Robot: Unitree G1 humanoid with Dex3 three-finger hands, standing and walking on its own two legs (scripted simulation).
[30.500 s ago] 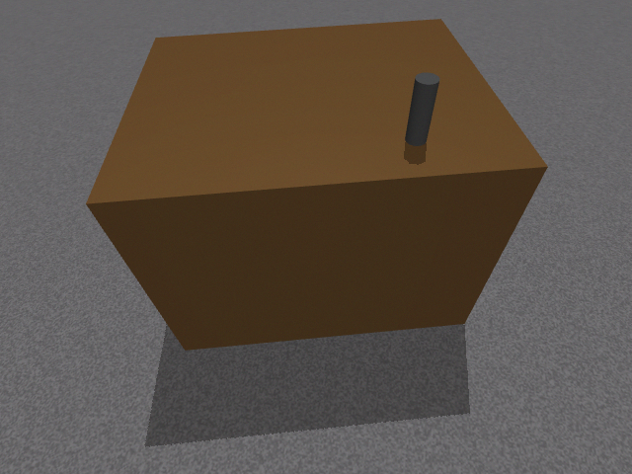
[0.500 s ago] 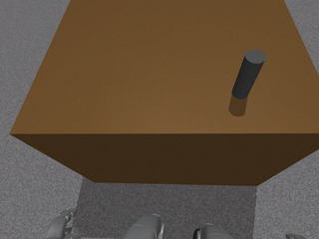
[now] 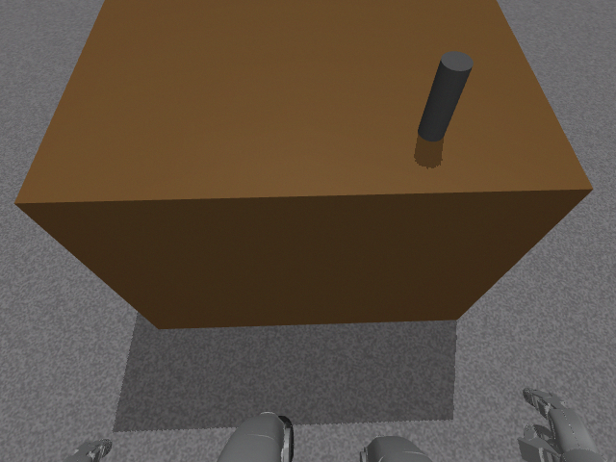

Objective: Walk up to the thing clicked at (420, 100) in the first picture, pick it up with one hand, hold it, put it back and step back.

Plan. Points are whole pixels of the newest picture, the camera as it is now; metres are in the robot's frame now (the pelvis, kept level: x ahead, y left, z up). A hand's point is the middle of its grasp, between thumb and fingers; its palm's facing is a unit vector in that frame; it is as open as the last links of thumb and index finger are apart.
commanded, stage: step back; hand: right
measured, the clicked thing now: (442, 100) +0.66 -0.16 +0.01
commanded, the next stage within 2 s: none
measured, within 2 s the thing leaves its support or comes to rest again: neither
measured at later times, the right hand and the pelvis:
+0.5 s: hand out of the picture -0.08 -0.28 -0.16, palm faces -0.12 +0.90 -0.41, open 7.4 cm; pelvis -0.15 +0.00 -0.01, yaw +4 degrees
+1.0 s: hand out of the picture -0.16 -0.28 -0.15, palm faces -0.06 +0.93 -0.36, open 7.3 cm; pelvis -0.30 -0.02 +0.00, yaw +0 degrees
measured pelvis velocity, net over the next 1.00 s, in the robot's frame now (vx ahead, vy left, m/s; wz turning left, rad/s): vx -0.30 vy -0.02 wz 0.00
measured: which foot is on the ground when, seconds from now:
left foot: down 0.00-0.10, up 0.12-0.44, down 0.46-0.84, up 0.86-1.00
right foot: up 0.00-0.04, down 0.06-0.50, up 0.52-0.78, down 0.80-1.00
